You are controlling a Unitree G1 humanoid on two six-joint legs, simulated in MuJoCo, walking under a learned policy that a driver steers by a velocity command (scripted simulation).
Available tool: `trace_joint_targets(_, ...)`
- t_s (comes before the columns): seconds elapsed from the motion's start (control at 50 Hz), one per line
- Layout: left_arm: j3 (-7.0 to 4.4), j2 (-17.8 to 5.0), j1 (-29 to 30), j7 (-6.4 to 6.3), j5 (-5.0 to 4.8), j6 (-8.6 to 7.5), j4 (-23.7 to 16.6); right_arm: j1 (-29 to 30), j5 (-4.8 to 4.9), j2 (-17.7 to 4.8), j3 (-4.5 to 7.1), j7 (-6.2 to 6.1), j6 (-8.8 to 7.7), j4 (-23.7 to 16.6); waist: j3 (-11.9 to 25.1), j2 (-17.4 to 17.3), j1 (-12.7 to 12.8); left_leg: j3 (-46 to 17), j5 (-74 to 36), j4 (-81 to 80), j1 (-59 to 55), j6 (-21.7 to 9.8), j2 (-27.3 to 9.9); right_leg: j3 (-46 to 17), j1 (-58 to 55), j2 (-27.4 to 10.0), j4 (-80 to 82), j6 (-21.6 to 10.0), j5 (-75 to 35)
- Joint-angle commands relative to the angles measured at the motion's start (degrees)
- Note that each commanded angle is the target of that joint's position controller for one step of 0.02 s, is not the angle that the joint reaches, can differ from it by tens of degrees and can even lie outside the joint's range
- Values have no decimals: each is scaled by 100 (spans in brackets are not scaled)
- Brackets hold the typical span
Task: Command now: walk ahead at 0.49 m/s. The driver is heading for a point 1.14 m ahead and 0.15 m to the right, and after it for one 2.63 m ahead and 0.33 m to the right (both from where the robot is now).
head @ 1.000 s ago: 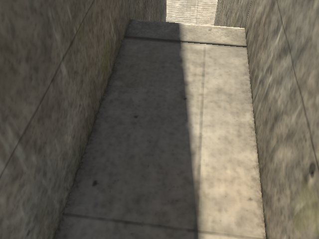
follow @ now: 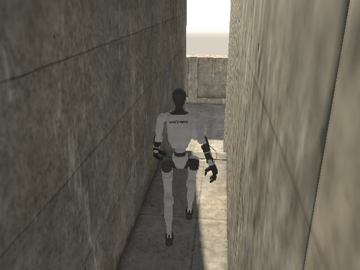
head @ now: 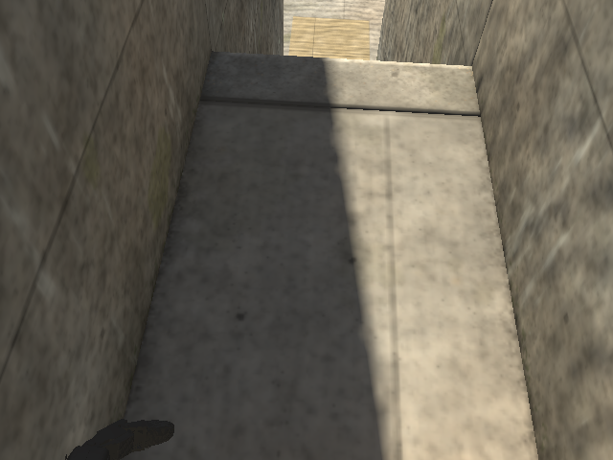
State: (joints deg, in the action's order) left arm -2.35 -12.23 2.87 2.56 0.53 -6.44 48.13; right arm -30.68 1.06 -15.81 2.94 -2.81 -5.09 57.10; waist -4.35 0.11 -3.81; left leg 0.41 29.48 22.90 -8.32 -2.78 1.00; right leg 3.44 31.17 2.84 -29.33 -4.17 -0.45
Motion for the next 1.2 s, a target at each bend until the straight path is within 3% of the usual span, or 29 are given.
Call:
trace_joint_targets(0.02,-409,-1495,-2848,-119,84,114,527,186,-213,-357,-68,86,-127,-472,1974,591,1358,-216,-2708,4623,2685,75,-390,-1899,-4582,-1322,-460,-901,-942)
trace_joint_targets(0.04,-471,-1663,-2931,-80,68,81,661,-1237,85,151,-218,129,-263,-176,3193,1893,645,-1138,586,6179,3872,115,249,-4564,-5765,-2424,270,-2069,451)
trace_joint_targets(0.06,-353,-1058,-2615,-81,-98,21,627,-624,213,-407,-116,53,-340,-244,2472,1153,904,-1199,313,6421,4270,48,-62,-4491,-5058,-2179,1030,-1773,932)
trace_joint_targets(0.08,-316,-921,-2119,-101,-128,-58,519,261,255,-591,-56,29,-342,-488,1613,669,932,-901,-77,6244,4439,151,-261,-3474,-4323,-1910,1141,-1465,596)
trace_joint_targets(0.1,-318,-977,-1640,-92,-98,-122,439,723,142,-664,-30,-47,-335,-589,1115,-174,757,-806,-426,5863,4299,254,-513,-2914,-3433,-1745,1301,-1281,-151)
trace_joint_targets(0.12,-323,-960,-1473,-82,-22,-141,456,988,-6,-836,59,-108,-271,-620,846,-435,627,-705,-605,5537,4029,358,-674,-2543,-2769,-1541,1367,-1193,-595)
trace_joint_targets(0.22,-372,-965,-1998,-284,-174,1,889,1552,54,-161,-169,-100,-52,-931,-160,220,300,-388,-540,3327,4048,490,-1000,-1824,-1854,-1316,2124,-1210,-228)
trace_joint_targets(0.28,-490,-1349,-1894,-327,-199,66,798,2229,52,-79,-275,24,22,-964,-129,198,361,-41,-1758,2035,3349,499,-816,-1153,-1503,-886,2231,-956,619)
trace_joint_targets(0.34,-487,-1333,-2215,-264,-233,134,874,2501,69,-265,-254,59,22,-949,-258,262,477,36,-2226,1383,3129,496,-644,-1243,-1826,-1024,2186,-940,441)
trace_joint_targets(0.4,-491,-1172,-2240,-287,-272,337,798,2362,30,-566,-123,63,-84,-853,-30,297,218,148,-2123,801,2754,317,-528,-1113,-2540,-1077,1567,-590,13)
trace_joint_targets(0.42,-429,-1023,-2228,-293,-183,360,787,1903,-9,-849,16,58,-63,-673,289,345,46,199,-2079,818,2177,229,-444,-979,-2630,-935,976,-421,-508)
trace_joint_targets(0.44,-351,-786,-1997,-301,-83,362,645,868,27,-1072,157,42,38,-395,658,460,-412,-20,-2071,735,1317,35,-513,-831,-2426,-689,-127,-235,-890)
trace_joint_targets(0.46,-198,-420,-2005,-319,-126,362,467,59,-152,-1641,346,40,74,-166,1228,-708,-462,-1633,-1243,68,272,-497,-1434,-284,-1403,-54,-2167,161,138)
trace_joint_targets(0.48,-100,-93,-2425,-346,-201,257,408,-222,-203,-1811,411,181,-7,-36,1587,-1574,-238,-4236,15,-902,-595,-1127,-2387,-984,-88,503,-3439,275,2955)
trace_joint_targets(0.5,-136,-424,-2606,-386,-393,193,557,134,-134,-1258,281,244,-147,-38,1353,-868,-21,-4677,455,-1078,-575,-1161,-2537,-1669,557,320,-4496,194,2872)
trace_joint_targets(0.52,-182,-699,-2449,-412,-479,109,513,609,-115,-971,192,309,-261,-165,909,-477,76,-3933,-255,-1040,-260,-1000,-2424,-1693,803,94,-4808,95,2364)
trace_joint_targets(0.56,-247,-821,-1963,-534,-274,112,397,1269,-27,-743,164,312,-358,-129,380,-1,241,-2473,-2039,-1084,542,-719,-2040,-1708,694,-260,-4447,117,1372)
trace_joint_targets(0.62,-216,-394,-1839,-479,-159,382,365,503,-52,-363,45,222,-243,485,255,-361,240,-1357,-3381,-1005,394,-355,-1614,-1688,652,-231,-3970,228,791)
trace_joint_targets(0.72,-131,-148,-1075,-415,-191,602,27,-27,-26,-507,34,23,-133,742,-327,-702,187,-904,-3086,-1324,645,-373,-1674,-1561,1711,-396,-3277,380,116)
trace_joint_targets(0.82,-75,-38,-64,-239,-197,522,-334,-203,-54,-474,5,-168,-61,661,-648,-890,18,-272,-3094,-1649,1075,-347,-1539,-689,1410,-710,-2066,691,-1042)
trace_joint_targets(0.94,-45,-123,711,-109,-135,382,-556,-296,46,-849,207,-196,59,305,-1167,-929,-189,-63,-2770,-1784,962,-403,-1812,-138,675,-477,-731,601,-461)
trace_joint_targets(0.98,-108,-204,352,-54,-39,353,-523,-232,100,-1079,309,-191,90,206,-869,-1167,58,128,-4319,-1134,874,-361,-1871,111,-179,-210,-471,376,277)
trace_joint_targets(1.02,-462,-838,-1398,-108,-28,347,-13,-15,132,-1230,392,-165,15,150,270,-1372,1013,272,-6835,841,1040,-254,-1800,219,-2266,159,-530,-37,507)
trace_joint_targets(1.04,-623,-1251,-2409,-183,-120,436,325,145,139,-927,291,-145,-136,111,887,-1195,1518,283,-6304,2175,1830,-28,-1473,16,-3713,-48,-229,-262,110)
trace_joint_targets(1.06,-609,-1648,-2929,-281,-94,475,580,-34,-138,74,27,-80,-222,-67,1449,817,1154,-4,-306,4670,3648,278,-687,-2136,-5169,-1471,-604,-632,-646)
trace_joint_targets(1.08,-578,-1706,-3041,-134,-13,346,567,-1389,165,141,18,-49,-415,191,3059,2094,635,-1256,643,6319,4226,238,-90,-4600,-5644,-2409,545,-1752,860)
trace_joint_targets(1.1,-440,-1093,-2751,-72,-33,217,632,-699,265,-348,161,-54,-476,105,2337,1498,725,-1196,301,6730,4697,256,-372,-4486,-4869,-2183,1248,-1581,1387)
trace_joint_targets(1.14,-365,-795,-1972,-116,-62,53,603,554,84,-525,201,-209,-382,-250,961,488,627,-689,-630,6177,4768,231,-817,-2786,-3336,-1708,1388,-1086,627)
trace_joint_targets(1.2,-358,-688,-1757,-204,-45,-83,801,687,21,-347,215,-148,-109,-196,612,379,297,-651,-945,5352,3990,104,-1095,-2034,-2256,-1500,1647,-1060,-556)
